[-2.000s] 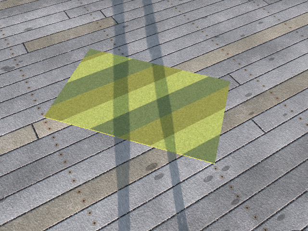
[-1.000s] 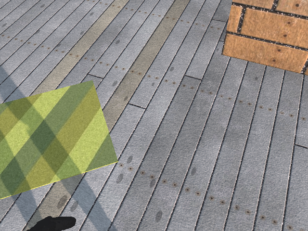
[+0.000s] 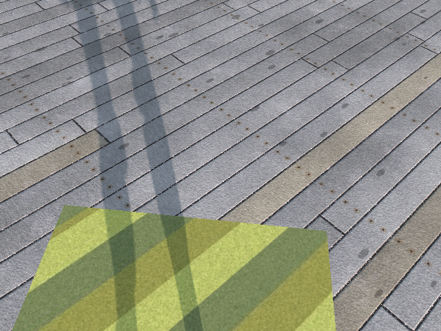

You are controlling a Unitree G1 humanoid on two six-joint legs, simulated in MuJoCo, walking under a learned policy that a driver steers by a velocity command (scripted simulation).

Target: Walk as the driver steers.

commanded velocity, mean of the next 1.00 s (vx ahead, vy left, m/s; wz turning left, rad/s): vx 0.99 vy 0.00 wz -0.71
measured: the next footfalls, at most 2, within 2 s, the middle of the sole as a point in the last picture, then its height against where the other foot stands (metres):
left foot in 0.34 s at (164, 318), level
right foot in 0.82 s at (307, 262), level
